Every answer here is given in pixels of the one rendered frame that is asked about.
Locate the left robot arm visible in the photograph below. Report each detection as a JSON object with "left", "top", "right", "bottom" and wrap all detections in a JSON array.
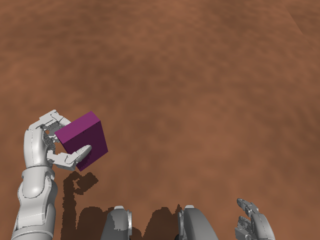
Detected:
[{"left": 11, "top": 165, "right": 58, "bottom": 240}]

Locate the left robot hand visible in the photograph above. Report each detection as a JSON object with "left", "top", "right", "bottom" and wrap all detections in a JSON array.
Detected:
[{"left": 23, "top": 109, "right": 92, "bottom": 171}]

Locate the carton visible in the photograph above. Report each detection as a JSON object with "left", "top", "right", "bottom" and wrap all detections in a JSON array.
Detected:
[{"left": 54, "top": 111, "right": 108, "bottom": 172}]

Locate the right robot hand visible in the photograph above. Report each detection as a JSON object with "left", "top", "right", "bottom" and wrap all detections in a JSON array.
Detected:
[{"left": 234, "top": 198, "right": 276, "bottom": 240}]

